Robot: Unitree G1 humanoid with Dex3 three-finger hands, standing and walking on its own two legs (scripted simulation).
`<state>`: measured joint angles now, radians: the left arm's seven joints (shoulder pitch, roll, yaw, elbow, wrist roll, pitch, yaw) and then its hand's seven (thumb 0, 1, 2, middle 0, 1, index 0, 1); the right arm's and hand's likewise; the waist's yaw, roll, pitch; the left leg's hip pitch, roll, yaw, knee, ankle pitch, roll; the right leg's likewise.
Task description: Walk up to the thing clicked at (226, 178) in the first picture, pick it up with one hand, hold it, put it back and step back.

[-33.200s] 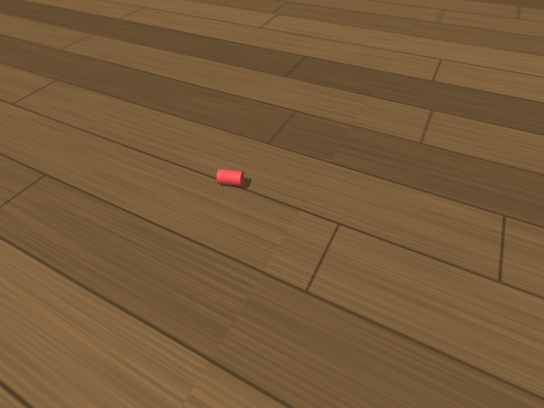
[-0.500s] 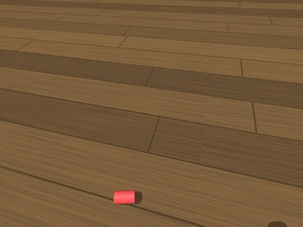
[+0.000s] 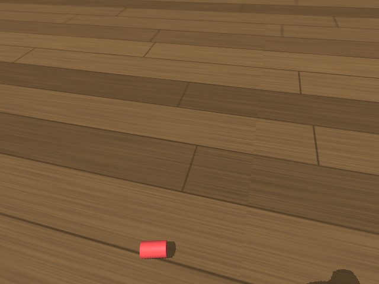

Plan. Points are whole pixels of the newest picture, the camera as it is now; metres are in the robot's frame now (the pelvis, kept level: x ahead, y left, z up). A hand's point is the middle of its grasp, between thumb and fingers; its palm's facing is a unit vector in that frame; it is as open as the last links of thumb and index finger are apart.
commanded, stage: stand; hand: left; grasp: from above
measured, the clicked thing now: (154, 249) +0.46 +0.23 -0.74
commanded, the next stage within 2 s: step back in 0.80 s
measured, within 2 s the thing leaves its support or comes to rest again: neither
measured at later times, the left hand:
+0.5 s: hand out of the picture +0.07 +0.25 -0.16, palm faces +0.02 -0.94 -0.34, open 7.3 cm
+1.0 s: hand out of the picture +0.07 +0.27 -0.16, palm faces -0.03 -0.92 -0.38, open 7.3 cm
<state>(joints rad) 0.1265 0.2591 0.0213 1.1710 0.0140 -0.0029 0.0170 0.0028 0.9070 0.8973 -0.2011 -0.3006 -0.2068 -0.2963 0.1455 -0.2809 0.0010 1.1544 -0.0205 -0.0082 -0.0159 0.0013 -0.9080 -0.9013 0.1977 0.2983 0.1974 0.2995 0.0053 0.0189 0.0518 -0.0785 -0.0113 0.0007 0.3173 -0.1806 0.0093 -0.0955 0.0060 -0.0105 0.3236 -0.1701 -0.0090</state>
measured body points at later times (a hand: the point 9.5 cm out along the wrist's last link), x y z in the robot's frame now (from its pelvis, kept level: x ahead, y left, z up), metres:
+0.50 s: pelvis +0.00 +0.00 +0.00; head +0.00 -0.01 +0.45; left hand +0.07 +0.30 -0.13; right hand +0.07 -0.29 -0.14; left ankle +0.00 +0.11 -0.75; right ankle +0.01 -0.11 -0.75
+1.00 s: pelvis -0.03 +0.00 -0.01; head +0.03 +0.00 +0.43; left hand +0.08 +0.32 -0.14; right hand +0.06 -0.31 -0.14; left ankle -0.02 +0.11 -0.74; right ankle +0.01 -0.11 -0.75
